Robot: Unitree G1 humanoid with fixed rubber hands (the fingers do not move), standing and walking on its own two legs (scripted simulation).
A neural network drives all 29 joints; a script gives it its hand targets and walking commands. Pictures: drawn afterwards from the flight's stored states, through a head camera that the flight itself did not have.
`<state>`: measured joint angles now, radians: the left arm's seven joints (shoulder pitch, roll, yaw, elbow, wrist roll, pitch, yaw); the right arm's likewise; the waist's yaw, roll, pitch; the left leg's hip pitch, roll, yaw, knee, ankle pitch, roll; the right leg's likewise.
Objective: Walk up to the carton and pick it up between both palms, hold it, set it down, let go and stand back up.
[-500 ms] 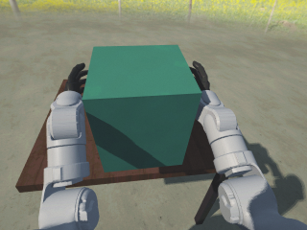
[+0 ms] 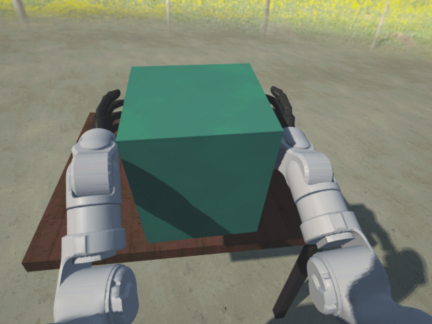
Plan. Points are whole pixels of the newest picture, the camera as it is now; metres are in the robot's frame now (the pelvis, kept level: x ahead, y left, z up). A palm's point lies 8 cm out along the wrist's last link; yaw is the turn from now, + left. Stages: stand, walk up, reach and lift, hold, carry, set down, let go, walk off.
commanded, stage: hold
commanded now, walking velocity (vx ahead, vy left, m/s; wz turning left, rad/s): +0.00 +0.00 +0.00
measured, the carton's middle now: (198, 154) +0.37 +0.01 +0.19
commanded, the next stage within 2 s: none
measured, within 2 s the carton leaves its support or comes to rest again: neither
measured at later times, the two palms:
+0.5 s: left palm (107, 131) +0.36 +0.16 +0.24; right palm (284, 134) +0.36 -0.14 +0.24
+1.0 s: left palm (105, 131) +0.36 +0.16 +0.24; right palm (282, 133) +0.37 -0.14 +0.24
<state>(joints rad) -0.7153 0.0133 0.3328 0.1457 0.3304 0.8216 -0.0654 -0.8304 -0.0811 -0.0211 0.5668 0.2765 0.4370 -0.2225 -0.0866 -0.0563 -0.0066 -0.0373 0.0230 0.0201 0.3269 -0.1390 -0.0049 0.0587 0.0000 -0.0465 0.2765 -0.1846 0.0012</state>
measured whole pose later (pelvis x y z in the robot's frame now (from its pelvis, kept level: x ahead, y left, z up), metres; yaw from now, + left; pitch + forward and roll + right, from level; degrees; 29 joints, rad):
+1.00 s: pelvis +0.00 +0.00 +0.00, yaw +0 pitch -9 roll -1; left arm -0.75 0.02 0.33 0.20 0.34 0.80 -0.07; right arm -0.83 -0.08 -0.03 0.61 0.26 0.39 -0.22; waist -0.09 -0.06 0.00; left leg -0.04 0.02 0.01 0.32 -0.13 0.00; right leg 0.06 0.00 -0.04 0.27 -0.18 0.00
